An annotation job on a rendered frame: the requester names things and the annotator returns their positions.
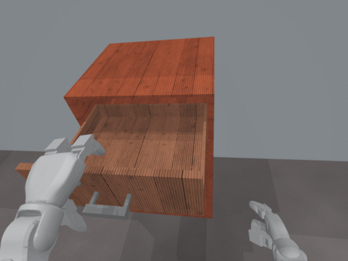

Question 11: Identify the robot right forearm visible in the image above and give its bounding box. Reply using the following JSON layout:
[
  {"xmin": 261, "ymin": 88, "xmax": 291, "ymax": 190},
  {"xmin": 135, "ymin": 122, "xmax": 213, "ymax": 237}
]
[{"xmin": 272, "ymin": 238, "xmax": 307, "ymax": 261}]

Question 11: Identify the cabinet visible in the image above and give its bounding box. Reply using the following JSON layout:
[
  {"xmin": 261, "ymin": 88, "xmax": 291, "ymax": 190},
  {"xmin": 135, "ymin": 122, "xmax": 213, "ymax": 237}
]
[{"xmin": 63, "ymin": 36, "xmax": 214, "ymax": 219}]

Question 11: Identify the handle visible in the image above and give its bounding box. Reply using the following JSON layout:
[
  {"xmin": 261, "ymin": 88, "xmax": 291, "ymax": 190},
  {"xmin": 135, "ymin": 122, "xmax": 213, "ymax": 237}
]
[{"xmin": 83, "ymin": 191, "xmax": 132, "ymax": 220}]

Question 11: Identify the robot left hand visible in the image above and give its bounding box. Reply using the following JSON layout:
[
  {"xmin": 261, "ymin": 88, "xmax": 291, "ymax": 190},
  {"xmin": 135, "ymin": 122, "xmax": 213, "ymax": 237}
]
[{"xmin": 25, "ymin": 134, "xmax": 105, "ymax": 232}]

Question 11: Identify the drawer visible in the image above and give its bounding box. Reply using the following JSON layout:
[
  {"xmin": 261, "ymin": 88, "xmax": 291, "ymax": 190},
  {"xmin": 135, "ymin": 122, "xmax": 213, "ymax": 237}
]
[{"xmin": 15, "ymin": 103, "xmax": 208, "ymax": 216}]

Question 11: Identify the robot right hand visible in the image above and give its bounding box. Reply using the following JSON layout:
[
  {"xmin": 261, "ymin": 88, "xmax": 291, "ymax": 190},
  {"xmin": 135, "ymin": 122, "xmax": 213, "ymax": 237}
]
[{"xmin": 248, "ymin": 201, "xmax": 290, "ymax": 251}]

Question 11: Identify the robot left forearm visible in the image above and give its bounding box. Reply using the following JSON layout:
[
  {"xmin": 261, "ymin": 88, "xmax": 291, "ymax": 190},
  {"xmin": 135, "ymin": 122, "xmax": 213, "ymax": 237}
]
[{"xmin": 0, "ymin": 202, "xmax": 64, "ymax": 261}]

